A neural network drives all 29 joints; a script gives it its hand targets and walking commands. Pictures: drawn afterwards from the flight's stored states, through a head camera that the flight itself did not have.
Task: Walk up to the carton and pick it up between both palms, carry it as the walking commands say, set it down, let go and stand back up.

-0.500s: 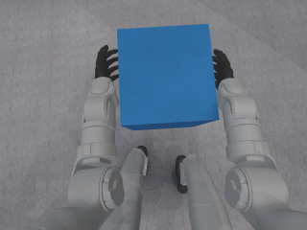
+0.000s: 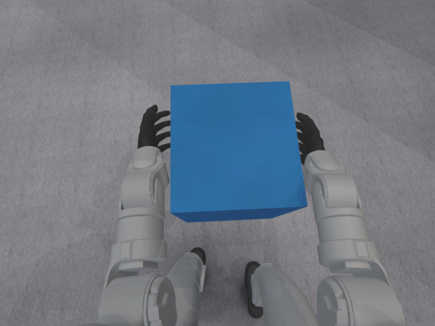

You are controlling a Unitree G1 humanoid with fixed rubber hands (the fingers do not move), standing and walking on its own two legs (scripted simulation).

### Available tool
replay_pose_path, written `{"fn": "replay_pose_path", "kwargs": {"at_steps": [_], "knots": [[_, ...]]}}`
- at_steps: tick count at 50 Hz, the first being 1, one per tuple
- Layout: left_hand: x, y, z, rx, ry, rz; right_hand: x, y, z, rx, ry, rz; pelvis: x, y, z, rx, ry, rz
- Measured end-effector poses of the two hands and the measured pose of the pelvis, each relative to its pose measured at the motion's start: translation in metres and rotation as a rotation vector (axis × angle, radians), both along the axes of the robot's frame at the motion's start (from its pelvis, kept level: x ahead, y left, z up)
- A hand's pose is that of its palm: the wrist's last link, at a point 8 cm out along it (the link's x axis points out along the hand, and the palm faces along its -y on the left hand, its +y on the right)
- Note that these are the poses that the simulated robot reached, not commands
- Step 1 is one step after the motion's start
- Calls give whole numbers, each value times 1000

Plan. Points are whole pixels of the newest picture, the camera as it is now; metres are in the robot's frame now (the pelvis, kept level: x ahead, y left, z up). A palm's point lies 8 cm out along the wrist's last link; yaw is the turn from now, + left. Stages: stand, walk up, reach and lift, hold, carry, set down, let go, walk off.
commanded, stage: reach and lift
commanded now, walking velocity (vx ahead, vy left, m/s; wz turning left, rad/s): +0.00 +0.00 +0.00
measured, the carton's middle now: (229, 163) +0.38 +0.02 -0.06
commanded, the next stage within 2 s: hold in 1.34 s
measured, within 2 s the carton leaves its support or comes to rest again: neither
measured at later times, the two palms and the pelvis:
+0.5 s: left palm (150, 139) +0.37 +0.15 +0.06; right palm (330, 151) +0.37 -0.14 +0.05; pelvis +0.06 +0.01 +0.01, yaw +0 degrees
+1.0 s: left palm (152, 132) +0.38 +0.15 +0.06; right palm (330, 157) +0.36 -0.14 +0.04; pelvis +0.08 +0.01 +0.02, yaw -2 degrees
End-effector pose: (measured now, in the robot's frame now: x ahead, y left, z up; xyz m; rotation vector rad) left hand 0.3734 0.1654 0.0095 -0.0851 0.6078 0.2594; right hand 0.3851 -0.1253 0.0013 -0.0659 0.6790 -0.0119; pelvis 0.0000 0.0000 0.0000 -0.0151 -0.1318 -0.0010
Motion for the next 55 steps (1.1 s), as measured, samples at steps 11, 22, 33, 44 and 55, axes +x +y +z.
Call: {"fn": "replay_pose_path", "kwargs": {"at_steps": [11,22,33,44,55], "knots": [[-11,-3,68,3,-30,-9,-14,-4,66,43,-26,-34,43,-2,11,6,25,-6],[-7,-10,66,69,43,-61,-13,-11,59,45,39,-35,59,3,6,21,-92,1],[1,-18,43,26,60,-100,-18,-19,46,5,55,-79,73,12,13,5,-5,-20],[12,-17,55,49,53,-131,-22,-17,45,35,46,-115,80,17,15,10,1,-31],[-1,-14,51,48,60,-111,-27,-14,43,28,54,-93,80,8,16,17,-2,-21]]}}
